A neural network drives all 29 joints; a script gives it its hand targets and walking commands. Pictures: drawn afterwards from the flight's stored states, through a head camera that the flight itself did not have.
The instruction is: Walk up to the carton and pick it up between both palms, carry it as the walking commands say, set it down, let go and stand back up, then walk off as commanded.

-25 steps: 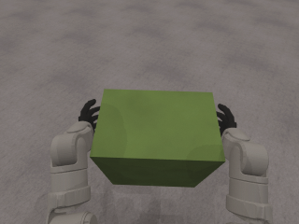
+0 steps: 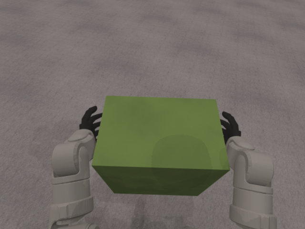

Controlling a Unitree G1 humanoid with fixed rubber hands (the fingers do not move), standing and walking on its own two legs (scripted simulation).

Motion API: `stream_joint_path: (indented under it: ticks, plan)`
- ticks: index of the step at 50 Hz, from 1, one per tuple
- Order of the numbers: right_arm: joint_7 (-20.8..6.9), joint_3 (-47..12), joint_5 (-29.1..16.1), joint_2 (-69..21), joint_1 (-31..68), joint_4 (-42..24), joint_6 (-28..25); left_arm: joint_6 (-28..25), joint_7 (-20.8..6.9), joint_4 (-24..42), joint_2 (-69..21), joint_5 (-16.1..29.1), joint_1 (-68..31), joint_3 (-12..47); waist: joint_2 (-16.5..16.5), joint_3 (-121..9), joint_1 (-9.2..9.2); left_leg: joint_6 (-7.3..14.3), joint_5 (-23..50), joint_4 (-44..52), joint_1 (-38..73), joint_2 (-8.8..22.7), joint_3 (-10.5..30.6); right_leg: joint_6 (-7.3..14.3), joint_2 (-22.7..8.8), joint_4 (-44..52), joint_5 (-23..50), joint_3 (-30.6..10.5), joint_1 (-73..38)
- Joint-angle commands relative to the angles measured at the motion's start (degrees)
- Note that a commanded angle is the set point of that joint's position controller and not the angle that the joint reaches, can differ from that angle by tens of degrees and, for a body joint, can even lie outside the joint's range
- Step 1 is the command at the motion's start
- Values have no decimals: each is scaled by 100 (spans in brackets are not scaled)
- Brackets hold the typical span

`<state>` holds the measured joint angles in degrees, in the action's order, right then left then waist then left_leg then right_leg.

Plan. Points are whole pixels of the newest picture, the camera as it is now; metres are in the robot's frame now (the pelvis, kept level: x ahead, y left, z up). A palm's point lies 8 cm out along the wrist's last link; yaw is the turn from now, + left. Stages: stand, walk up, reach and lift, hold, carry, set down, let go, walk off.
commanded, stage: carry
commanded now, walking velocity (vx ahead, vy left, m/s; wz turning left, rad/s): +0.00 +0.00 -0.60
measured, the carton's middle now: (158, 152) +0.32 +0.03 +0.03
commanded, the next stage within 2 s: none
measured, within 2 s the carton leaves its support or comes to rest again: neither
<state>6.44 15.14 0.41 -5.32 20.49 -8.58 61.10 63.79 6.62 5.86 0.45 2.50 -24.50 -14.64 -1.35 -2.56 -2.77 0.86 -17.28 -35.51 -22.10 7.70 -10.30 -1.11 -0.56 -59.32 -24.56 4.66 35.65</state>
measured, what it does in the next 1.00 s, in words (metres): walks backwards, turning right: right foot, then left foot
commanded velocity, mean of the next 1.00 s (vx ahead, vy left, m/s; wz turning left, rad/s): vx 0.00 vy -0.04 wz -0.60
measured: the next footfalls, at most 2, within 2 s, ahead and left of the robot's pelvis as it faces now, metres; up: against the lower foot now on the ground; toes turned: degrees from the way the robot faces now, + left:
right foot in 0.18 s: +0.01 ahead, -0.16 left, +0.00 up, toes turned -15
left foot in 0.52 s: -0.02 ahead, +0.06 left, +0.00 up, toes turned -11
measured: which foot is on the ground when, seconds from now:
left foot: down 0.00-0.18, up 0.20-0.50, down 0.52-0.86, up 0.88-1.00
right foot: up 0.00-0.16, down 0.18-0.54, up 0.56-0.84, down 0.86-1.00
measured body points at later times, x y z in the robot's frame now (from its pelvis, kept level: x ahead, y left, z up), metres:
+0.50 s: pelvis -0.08 -0.03 -0.01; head -0.04 -0.03 +0.44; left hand +0.30 +0.03 +0.08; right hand +0.20 -0.31 +0.09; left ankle -0.06 +0.07 -0.72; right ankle -0.02 -0.15 -0.73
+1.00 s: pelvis -0.17 -0.05 -0.01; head -0.15 -0.06 +0.44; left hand +0.21 -0.11 +0.07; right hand -0.01 -0.39 +0.07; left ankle -0.10 +0.06 -0.69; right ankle -0.18 -0.16 -0.73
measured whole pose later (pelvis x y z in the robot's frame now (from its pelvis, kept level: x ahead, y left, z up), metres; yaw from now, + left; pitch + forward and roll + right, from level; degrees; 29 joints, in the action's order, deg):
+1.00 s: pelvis -0.17 -0.05 -0.01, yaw -34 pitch +4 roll -1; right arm 6.4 15.6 -2.4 -0.2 22.5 -6.4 63.1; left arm 62.5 6.9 2.7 -2.8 -0.5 -25.9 -13.8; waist 0.5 -1.6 1.6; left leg -6.0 -32.3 -58.4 -31.5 9.1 -6.8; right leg 2.8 0.6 -37.3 -14.5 5.0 26.9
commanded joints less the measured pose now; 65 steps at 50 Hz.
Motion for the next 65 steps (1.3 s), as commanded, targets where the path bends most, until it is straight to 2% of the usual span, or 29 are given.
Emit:
stream_joint_path:
  ticks: [1, 5, 8, 9, 10, 11, 15, 22, 26, 27, 28, 29, 31, 34, 41, 42, 43, 44, 45, 49, 53, 55, 56, 57, 58, 59, 60, 62, 65]
  plan:
    - [-234, -3525, -883, -3637, 3353, -817, -73, -147, -346, 636, -4846, 1193, -3478, 4171, 1300, -1936, 295, 393, 2672, 685, 1676, 1284, 613, -167, -72, 229, -13, 230, 3]
    - [-166, -3464, -818, -3464, 3257, -569, 52, -28, -276, 356, -4614, 1096, -3301, 3966, 1597, -2014, 381, 349, 3036, 371, 1716, 1455, 510, -148, 16, 1346, -64, 538, -415]
    - [-166, -3469, -832, -3517, 3271, -339, 115, 29, -285, 143, -4627, 1056, -3130, 3812, 1394, -2167, 295, -91, 2664, -276, 1347, 1322, 74, -38, 38, 3267, 1167, 603, -1516]
    - [-176, -3500, -839, -3572, 3234, -283, 119, 26, -302, 69, -4628, 1023, -2981, 3743, 813, -2178, 250, -344, 1948, -942, 500, 1088, -6, 123, -464, 3718, 1668, -207, -2383]
    - [-218, -3621, -901, -3667, 3303, -388, 145, -34, -304, 49, -4537, 922, -2921, 3699, -1057, -2261, 197, -728, -566, -1901, -1092, 448, -177, 763, -1821, 3333, 4988, -2069, -3416]
    - [-255, -3806, -1071, -3777, 3728, -479, 115, -83, -302, 99, -4549, 926, -3062, 3678, -1578, -2277, 183, -828, -2177, -2574, -1769, 87, 183, 1279, -1987, 3047, 6282, -2409, -3691]
    - [-430, -4266, -1587, -4518, 4376, -658, -79, -336, -323, 712, -4785, 854, -3503, 3680, -868, -2480, 218, -674, -1430, -2834, -1697, 17, 696, 1223, -1476, 2911, 4894, -1411, -3385]
    - [-434, -4190, -1528, -4366, 3916, -508, -76, -365, -268, 888, -4575, 672, -3149, 3702, -836, -2704, 111, -521, -1183, -1367, -734, -505, 544, 1178, -1342, 3327, 3403, -1965, -2965]
    - [-385, -3921, -1302, -4212, 3339, -411, 0, -270, -254, 981, -4478, 776, -3142, 3852, -650, -2775, 259, -355, -458, 779, 1146, -410, 599, 701, -851, 3042, 2636, -1797, -1968]
    - [-360, -3828, -1209, -4055, 3369, -419, -3, -248, -263, 1016, -4459, 816, -3320, 3910, 251, -2705, 357, -91, -591, 1377, 1833, 472, 1449, 404, -452, 2550, 1783, -1412, -938]
    - [-324, -3701, -1071, -3928, 3549, -313, -56, -232, -295, 1107, -4532, 950, -3770, 4055, 2171, -2346, 404, 483, 670, 1618, 1799, 1898, 2750, 174, 242, 1460, 31, -442, 239]
    - [-315, -3695, -1037, -3878, 3447, -388, -39, -203, -287, 1105, -4535, 996, -3938, 4095, 2100, -2105, 406, 867, 2070, 1534, 1852, 2457, 2698, 130, 66, 212, -889, -106, 792]
    - [-290, -3599, -917, -3843, 3603, -428, -63, -184, -346, 729, -4732, 1100, -4001, 4128, 808, -2008, 335, 735, 2513, 1155, 1506, 1787, 1622, 56, -172, -594, -293, -315, 313]
    - [-255, -3477, -875, -3713, 3510, -658, -80, -160, -368, 557, -4899, 1165, -3683, 4136, 1204, -1853, 286, 352, 2815, 688, 1635, 1243, 644, -134, -56, 53, 94, 103, 42]
    - [-138, -3264, -765, -3350, 3572, -253, 123, 26, -224, -83, -4651, 998, -3489, 3784, 1622, -2138, 353, 70, 3079, -77, 1607, 1379, 281, -130, 161, 2658, 645, 725, -1151]
    - [-146, -3245, -765, -3373, 3503, -133, 141, 39, -227, -156, -4657, 981, -3397, 3746, 1370, -2212, 320, -142, 2943, -381, 1346, 1322, 152, -73, 59, 3363, 1191, 538, -1712]
    - [-151, -3257, -762, -3441, 3419, -81, 156, 54, -246, -217, -4690, 947, -3230, 3693, 845, -2238, 298, -372, 2233, -937, 563, 1163, 132, 97, -462, 3678, 1682, -260, -2482]
    - [-199, -3428, -857, -3528, 3545, -221, 188, -7, -246, -218, -4577, 838, -3214, 3616, -894, -2294, 271, -697, -62, -1697, -759, 547, -38, 754, -1594, 3189, 4711, -1902, -3205]
    - [-232, -3642, -1016, -3671, 3908, -374, 168, -52, -247, -158, -4588, 822, -3251, 3577, -1587, -2221, 212, -829, -2208, -2354, -1564, 125, 78, 1279, -1708, 3024, 5929, -2152, -3509]
    - [-439, -4152, -1544, -4524, 3697, -721, 60, -205, -281, 637, -4941, 744, -2845, 3658, -935, -2370, 230, -688, -1508, -2515, -1351, 67, 475, 1299, -1204, 2837, 4748, -1198, -3192]
    - [-601, -4395, -1736, -4636, 3070, -1185, 28, -271, -303, 1398, -5011, 670, -2322, 3949, -813, -2551, 174, -535, -1188, -1384, -598, -274, 335, 1366, -1138, 2961, 4363, -1452, -2933]
    - [-654, -4432, -1679, -4589, 2439, -1351, 64, -228, -312, 1711, -4937, 695, -1991, 4156, -596, -2580, 295, -392, -531, -35, 451, -312, 360, 1119, -851, 2762, 3810, -1286, -2316]
    - [-668, -4408, -1612, -4519, 2107, -1422, 82, -193, -321, 1831, -4857, 732, -1804, 4259, -249, -2625, 405, -211, 233, 781, 1515, 121, 694, 823, -591, 2411, 3001, -1073, -1455]
    - [-641, -4312, -1472, -4208, 2269, -1408, 48, -174, -340, 1928, -4727, 766, -2044, 4363, 1547, -2574, 436, 303, 1508, 1362, 2112, 1809, 2372, 369, 100, 1290, 995, -460, -256]
    - [-594, -4195, -1317, -4064, 2318, -1250, 3, -155, -365, 1977, -4617, 829, -2609, 4460, 2643, -2218, 422, 1115, 3005, 1430, 1808, 2958, 3197, 101, 210, -198, -1087, 0, 647]
    - [-586, -4277, -1295, -4069, 2066, -1493, 47, -120, -393, 1984, -4641, 836, -2285, 4463, 1728, -2013, 388, 1189, 3401, 1176, 1605, 2682, 2717, 105, -176, -1000, -777, -457, 483]
    - [-622, -4332, -1242, -4191, 1505, -1693, 93, -56, -474, 2027, -4910, 915, -1588, 4559, 1191, -1890, 350, 910, 3047, 1073, 1347, 2345, 2051, 86, -358, -1073, -417, -598, 238]
    - [-669, -4390, -1197, -4180, 693, -2154, 159, 23, -600, 2320, -5083, 1055, -681, 4762, 1237, -1740, 283, 366, 3292, 758, 1524, 1856, 1046, -14, -399, -126, -90, -388, 120]
    - [-683, -4427, -1145, -3880, 293, -2664, 190, 56, -638, 2654, -4911, 1112, -310, 4966, 1603, -1602, 310, 163, 3772, 655, 1459, 1676, 493, -171, -68, 1043, -136, 403, -525]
